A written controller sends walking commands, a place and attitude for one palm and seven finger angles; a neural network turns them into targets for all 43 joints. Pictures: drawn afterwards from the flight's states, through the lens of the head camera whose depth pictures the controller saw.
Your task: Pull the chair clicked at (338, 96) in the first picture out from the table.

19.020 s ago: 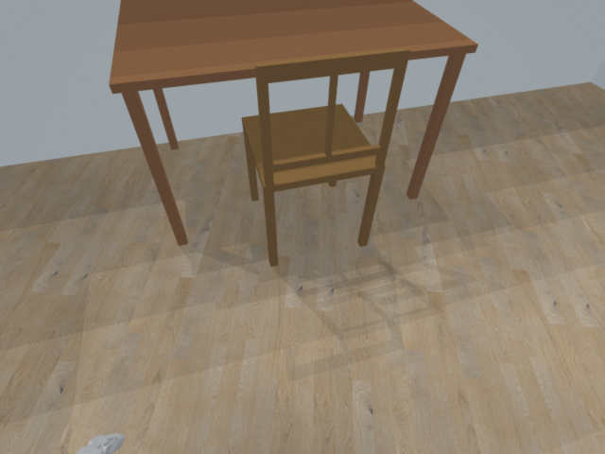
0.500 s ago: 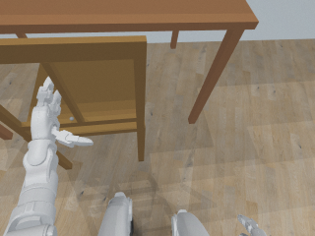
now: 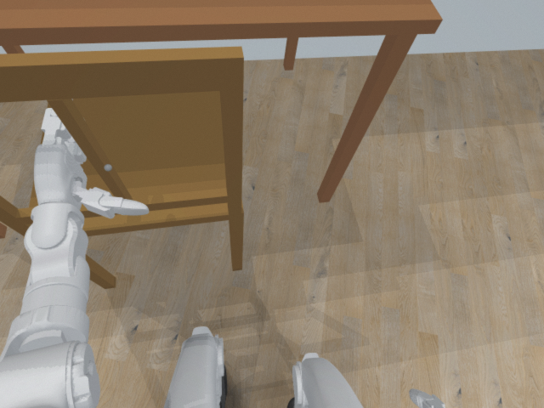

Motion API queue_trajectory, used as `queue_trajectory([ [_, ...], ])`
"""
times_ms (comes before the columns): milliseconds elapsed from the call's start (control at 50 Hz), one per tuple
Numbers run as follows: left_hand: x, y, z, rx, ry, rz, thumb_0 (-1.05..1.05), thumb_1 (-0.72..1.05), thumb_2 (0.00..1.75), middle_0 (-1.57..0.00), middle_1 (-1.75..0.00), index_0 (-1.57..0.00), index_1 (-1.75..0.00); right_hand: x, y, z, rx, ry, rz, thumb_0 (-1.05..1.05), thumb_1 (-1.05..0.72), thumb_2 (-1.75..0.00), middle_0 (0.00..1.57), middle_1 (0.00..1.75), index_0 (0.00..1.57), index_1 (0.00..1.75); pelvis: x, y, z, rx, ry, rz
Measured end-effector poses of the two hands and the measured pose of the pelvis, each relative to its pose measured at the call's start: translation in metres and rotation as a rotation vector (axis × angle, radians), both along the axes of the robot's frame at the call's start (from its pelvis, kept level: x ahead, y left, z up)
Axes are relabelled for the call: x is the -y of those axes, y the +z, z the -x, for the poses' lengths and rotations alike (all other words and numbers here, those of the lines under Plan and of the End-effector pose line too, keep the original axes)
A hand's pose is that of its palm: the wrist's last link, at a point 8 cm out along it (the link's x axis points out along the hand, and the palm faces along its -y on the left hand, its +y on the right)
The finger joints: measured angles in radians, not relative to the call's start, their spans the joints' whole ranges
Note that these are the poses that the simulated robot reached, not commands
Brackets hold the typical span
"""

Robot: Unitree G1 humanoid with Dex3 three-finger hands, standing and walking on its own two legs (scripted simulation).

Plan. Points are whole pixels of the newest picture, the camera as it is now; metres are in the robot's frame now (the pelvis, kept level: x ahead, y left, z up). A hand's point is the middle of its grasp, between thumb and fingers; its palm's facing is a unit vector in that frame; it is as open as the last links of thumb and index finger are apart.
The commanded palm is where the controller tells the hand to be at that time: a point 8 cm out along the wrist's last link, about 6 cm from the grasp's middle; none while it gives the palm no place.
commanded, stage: push the fingers through the gap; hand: left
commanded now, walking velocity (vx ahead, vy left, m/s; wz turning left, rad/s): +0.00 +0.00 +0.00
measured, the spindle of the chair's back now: (99, 160) +0.47 +0.26 +0.02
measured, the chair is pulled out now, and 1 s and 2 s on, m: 0.00 0.00 0.04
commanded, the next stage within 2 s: hook a spindle and tug to test in 0.28 s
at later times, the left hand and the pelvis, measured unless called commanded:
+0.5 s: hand (114, 175) +0.43 +0.23 +0.03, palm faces +0.16 -0.99 -0.02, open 16.8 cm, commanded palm +0.41 +0.26 +0.03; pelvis +0.00 +0.00 +0.00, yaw +0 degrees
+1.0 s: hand (111, 172) +0.43 +0.23 +0.04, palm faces +0.20 -0.98 -0.04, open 10.8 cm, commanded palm +0.40 +0.26 +0.03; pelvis +0.00 +0.00 +0.01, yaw +0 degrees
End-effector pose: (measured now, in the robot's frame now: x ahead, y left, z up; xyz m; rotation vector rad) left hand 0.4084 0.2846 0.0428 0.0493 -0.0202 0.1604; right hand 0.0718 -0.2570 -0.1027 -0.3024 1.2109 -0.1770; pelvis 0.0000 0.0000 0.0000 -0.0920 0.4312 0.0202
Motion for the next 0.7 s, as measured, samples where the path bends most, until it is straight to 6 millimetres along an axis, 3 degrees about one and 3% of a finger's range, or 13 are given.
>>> queue_trajectory([
  [140, 0.001, -0.017, 0.006, -0.075, 0.014, 0.039, -0.01, -0.50, 0.30, -0.06, -0.08, -0.07, -0.08, -0.001, 0.004, 0.003, -0.008, -0.015, -0.001, 0.00, -0.91, -0.89, 0.20, 0.30, 0.20, 0.30, -0.001, 0.003, -0.002, 0.000, -0.005, -0.004],
  [300, -0.003, -0.001, 0.009, 0.013, 0.022, 0.000, -0.02, -0.50, 0.30, -0.06, -0.08, -0.06, -0.08, 0.000, 0.006, -0.005, 0.004, 0.003, 0.011, 0.00, -0.91, -0.89, 0.20, 0.30, 0.20, 0.30, -0.001, 0.004, -0.001, 0.009, 0.002, 0.001],
  [460, 0.005, -0.013, 0.005, -0.050, -0.002, 0.033, -0.01, -0.50, 0.30, -0.06, -0.10, -0.07, -0.10, 0.000, 0.007, -0.013, 0.024, 0.009, 0.011, 0.00, -0.91, -0.89, 0.20, 0.30, 0.20, 0.30, -0.001, 0.003, 0.000, 0.006, 0.006, 0.002],
  [560, 0.008, -0.008, 0.008, -0.012, 0.013, 0.018, -0.02, -0.50, 0.30, -0.10, -0.22, -0.11, -0.22, -0.001, 0.006, -0.014, 0.027, 0.010, 0.004, 0.00, -0.91, -0.89, 0.20, 0.30, 0.20, 0.30, -0.001, 0.003, -0.001, 0.007, 0.001, -0.002],
  [700, 0.008, -0.007, 0.006, -0.024, 0.016, 0.005, -0.01, -0.50, 0.30, -0.20, -0.52, -0.20, -0.52, -0.002, 0.002, -0.011, 0.014, 0.011, -0.009, 0.00, -0.91, -0.89, 0.20, 0.30, 0.20, 0.30, 0.002, 0.002, 0.000, 0.009, 0.006, -0.003],
])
